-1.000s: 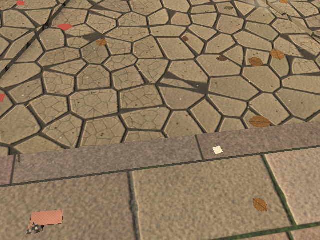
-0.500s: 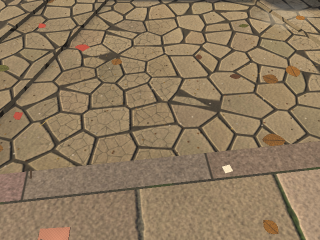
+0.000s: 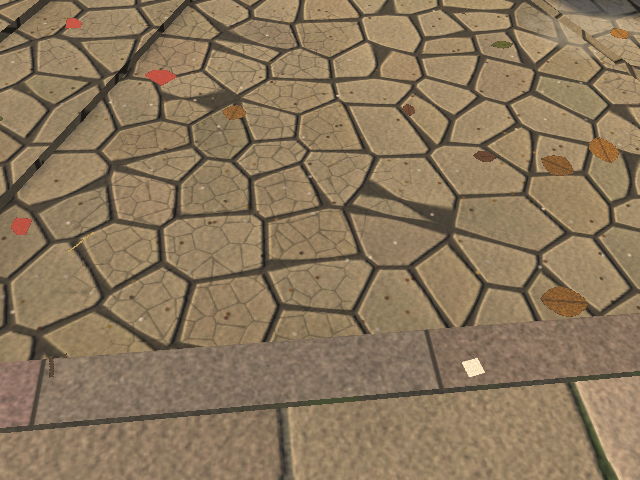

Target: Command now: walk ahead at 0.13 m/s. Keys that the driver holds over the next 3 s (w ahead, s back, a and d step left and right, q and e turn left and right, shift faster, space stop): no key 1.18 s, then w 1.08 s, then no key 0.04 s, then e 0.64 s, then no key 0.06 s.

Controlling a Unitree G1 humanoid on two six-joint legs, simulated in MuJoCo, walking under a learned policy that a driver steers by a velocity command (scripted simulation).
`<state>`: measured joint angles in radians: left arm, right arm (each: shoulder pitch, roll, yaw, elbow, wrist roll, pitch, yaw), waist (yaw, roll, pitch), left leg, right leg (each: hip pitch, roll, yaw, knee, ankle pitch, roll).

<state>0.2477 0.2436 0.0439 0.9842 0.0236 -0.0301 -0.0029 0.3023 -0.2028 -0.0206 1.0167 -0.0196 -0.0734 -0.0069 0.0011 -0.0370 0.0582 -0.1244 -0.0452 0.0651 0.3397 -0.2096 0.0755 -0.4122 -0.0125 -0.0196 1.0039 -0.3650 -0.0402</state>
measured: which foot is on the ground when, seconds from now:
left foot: down 0.00-1.00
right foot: up 0.00-0.20, down 0.22-1.00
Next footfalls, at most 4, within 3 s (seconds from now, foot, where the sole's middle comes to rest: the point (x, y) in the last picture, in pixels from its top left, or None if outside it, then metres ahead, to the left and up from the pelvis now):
0.22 right None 0.16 -0.10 -0.78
1.52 right None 0.27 -0.13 -0.78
2.04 left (303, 413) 0.62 0.03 -0.78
2.58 right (375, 366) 0.74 -0.13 -0.78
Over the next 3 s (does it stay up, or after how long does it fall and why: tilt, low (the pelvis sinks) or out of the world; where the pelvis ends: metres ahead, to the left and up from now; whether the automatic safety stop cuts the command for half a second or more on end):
stays up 0.73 -0.05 -0.01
